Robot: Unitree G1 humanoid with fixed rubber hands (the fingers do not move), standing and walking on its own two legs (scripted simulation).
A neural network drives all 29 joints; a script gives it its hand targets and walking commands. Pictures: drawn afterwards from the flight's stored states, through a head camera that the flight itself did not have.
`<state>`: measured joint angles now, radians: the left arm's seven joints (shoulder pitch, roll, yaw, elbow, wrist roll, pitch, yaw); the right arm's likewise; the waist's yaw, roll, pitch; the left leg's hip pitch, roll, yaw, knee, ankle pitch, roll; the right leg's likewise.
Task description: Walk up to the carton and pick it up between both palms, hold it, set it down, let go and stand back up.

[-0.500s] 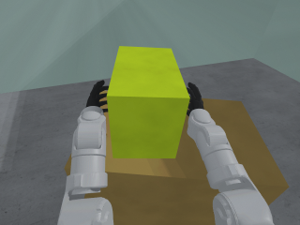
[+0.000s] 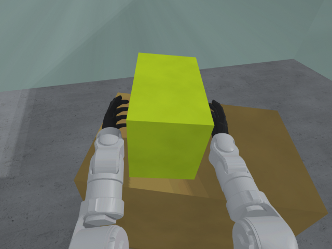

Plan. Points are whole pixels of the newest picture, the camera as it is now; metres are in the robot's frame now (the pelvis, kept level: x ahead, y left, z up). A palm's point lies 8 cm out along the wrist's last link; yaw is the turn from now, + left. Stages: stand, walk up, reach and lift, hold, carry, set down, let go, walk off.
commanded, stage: set down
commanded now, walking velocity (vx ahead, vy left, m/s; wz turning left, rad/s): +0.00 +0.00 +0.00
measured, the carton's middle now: (165, 112) +0.46 +0.00 +0.11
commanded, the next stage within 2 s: none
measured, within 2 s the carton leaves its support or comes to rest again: rests again in 1.96 s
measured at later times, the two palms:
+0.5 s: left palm (121, 131) +0.39 +0.12 +0.10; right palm (222, 131) +0.39 -0.15 +0.10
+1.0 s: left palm (127, 141) +0.39 +0.10 +0.06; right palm (222, 137) +0.40 -0.16 +0.07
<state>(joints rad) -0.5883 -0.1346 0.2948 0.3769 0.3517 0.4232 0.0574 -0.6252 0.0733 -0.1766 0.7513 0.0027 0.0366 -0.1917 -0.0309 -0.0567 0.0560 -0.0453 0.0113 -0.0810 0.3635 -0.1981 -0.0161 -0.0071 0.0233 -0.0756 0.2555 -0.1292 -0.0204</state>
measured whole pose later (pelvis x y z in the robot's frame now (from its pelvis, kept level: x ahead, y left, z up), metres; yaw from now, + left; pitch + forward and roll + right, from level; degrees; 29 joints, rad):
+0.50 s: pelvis +0.01 -0.01 +0.00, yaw -2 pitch -2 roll -1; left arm -0.59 -0.16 0.31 0.51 0.33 0.31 0.12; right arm -0.66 0.02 -0.19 0.87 -0.01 -0.03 -0.15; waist 0.00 -0.03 0.01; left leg -0.10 0.03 -0.05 0.34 -0.20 -0.02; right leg -0.09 0.04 -0.05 0.25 -0.13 -0.03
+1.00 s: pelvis +0.01 -0.02 +0.00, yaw -3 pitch +5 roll -1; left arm -0.64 -0.17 0.39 0.73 0.33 0.11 0.14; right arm -0.71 0.04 -0.35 1.00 -0.17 -0.15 -0.10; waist 0.04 -0.03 -0.05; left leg -0.24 0.04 -0.03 0.32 -0.16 -0.04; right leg -0.24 0.05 -0.05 0.26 -0.11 -0.05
